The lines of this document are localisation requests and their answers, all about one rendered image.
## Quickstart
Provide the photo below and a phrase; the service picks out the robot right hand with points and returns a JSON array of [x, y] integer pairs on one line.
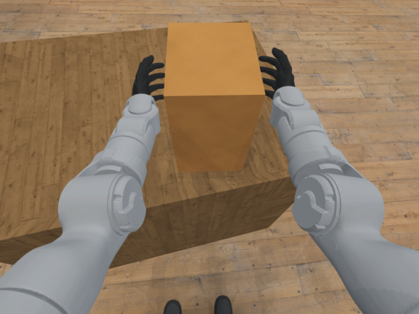
[[283, 74]]

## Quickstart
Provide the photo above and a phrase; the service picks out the robot left forearm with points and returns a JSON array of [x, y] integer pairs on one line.
[[130, 145]]

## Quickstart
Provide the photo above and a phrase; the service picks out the robot right forearm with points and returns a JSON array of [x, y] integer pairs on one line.
[[304, 140]]

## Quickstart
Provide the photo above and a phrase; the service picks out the pedestal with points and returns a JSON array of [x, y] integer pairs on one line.
[[60, 101]]

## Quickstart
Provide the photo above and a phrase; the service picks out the robot right upper arm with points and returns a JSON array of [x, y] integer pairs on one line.
[[344, 215]]

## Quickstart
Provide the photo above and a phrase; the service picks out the robot left hand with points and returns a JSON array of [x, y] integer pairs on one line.
[[143, 79]]

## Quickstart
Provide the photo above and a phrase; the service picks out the robot left upper arm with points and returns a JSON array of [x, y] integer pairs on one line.
[[65, 277]]

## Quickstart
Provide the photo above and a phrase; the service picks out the carton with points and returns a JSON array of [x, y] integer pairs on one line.
[[213, 93]]

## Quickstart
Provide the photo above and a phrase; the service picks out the robot foot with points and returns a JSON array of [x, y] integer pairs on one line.
[[172, 307], [222, 305]]

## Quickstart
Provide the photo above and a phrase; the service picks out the right robot foot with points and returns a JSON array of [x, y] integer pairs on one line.
[[222, 305]]

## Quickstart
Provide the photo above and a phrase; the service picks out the left robot foot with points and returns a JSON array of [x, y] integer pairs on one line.
[[172, 307]]

